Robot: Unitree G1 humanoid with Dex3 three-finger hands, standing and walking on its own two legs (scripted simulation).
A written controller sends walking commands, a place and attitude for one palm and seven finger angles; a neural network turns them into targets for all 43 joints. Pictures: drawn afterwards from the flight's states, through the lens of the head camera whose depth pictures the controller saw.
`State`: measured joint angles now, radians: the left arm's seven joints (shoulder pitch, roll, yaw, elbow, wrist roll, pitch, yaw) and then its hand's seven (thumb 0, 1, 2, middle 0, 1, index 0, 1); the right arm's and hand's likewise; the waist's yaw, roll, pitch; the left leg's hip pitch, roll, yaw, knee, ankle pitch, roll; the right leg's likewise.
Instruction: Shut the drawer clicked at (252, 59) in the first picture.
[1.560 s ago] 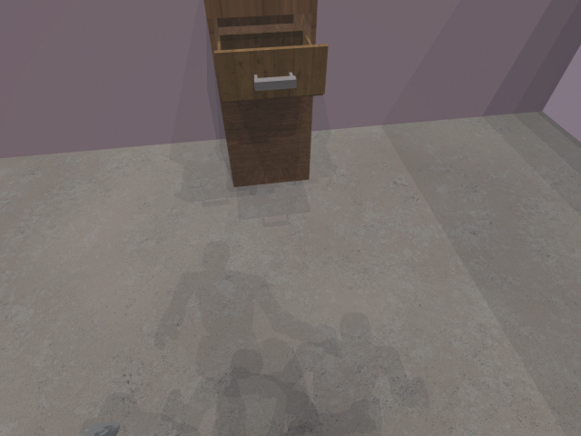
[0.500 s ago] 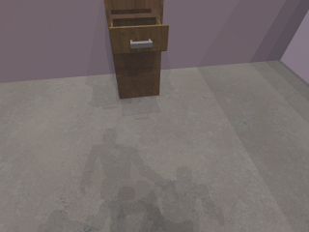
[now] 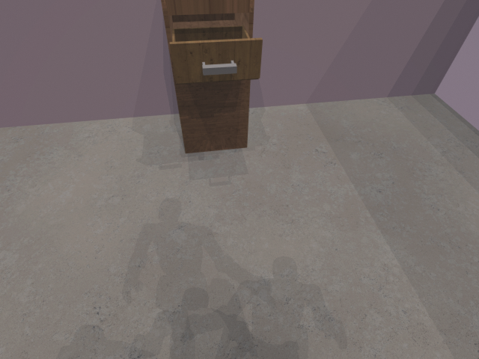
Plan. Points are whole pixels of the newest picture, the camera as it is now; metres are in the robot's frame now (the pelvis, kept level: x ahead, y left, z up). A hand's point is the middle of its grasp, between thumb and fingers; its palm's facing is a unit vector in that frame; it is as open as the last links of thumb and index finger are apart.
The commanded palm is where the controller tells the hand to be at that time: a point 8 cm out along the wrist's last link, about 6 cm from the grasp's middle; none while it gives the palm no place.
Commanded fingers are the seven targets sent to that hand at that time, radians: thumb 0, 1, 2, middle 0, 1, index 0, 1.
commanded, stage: walk to a spot facing it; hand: left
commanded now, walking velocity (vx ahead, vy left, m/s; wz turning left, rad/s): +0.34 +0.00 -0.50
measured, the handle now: (218, 66) +1.14 +0.15 -0.05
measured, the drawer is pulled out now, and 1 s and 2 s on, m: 0.30 0.30 0.30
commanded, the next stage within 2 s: turn to face it in 1.50 s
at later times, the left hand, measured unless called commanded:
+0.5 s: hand out of the picture +0.13 +0.14 -0.19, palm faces -0.10 -0.97 -0.20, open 7.3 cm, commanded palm none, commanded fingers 0.00 0.90 0.90 -0.20 -0.30 -0.20 -0.30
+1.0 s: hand (181, 282) +0.33 +0.16 -0.20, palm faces -0.22 -0.97 -0.13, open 7.3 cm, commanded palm none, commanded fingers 0.00 0.90 0.90 -0.20 -0.30 -0.20 -0.30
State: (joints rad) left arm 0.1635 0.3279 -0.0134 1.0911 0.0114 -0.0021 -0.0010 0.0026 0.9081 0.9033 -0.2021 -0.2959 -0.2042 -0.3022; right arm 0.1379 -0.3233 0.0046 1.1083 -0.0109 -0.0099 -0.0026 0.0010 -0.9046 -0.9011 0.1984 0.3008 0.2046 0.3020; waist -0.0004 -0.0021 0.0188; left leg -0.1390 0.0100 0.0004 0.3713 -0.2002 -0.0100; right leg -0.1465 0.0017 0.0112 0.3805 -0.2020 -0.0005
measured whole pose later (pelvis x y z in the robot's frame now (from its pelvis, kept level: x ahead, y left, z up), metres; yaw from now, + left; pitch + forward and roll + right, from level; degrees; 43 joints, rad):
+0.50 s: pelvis +0.10 -0.05 -0.02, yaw -11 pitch -2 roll +0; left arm 0.34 0.17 0.04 1.03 0.02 -0.05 -0.01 0.00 0.91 0.90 -0.20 -0.30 -0.20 -0.30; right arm 0.36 -0.21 -0.04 1.14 -0.02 0.00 0.01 0.00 -0.91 -0.90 0.20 0.30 0.20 0.30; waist 0.02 0.02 0.04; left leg -0.34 0.10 0.08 1.12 -0.44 0.00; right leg -0.27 0.01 -0.11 0.64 -0.34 -0.07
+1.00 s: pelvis +0.32 -0.02 -0.02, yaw -19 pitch -2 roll -1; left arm 0.39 0.17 0.06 1.13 0.03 -0.03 0.00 0.00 0.91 0.90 -0.20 -0.30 -0.20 -0.30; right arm 0.19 -0.12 -0.05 0.99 -0.02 -0.09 -0.02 -0.01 -0.93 -0.90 0.20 0.30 0.21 0.30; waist 0.03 -0.05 0.03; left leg -0.30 0.05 0.21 0.59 -0.26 0.07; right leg -0.37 -0.03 -0.01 1.23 -0.35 -0.04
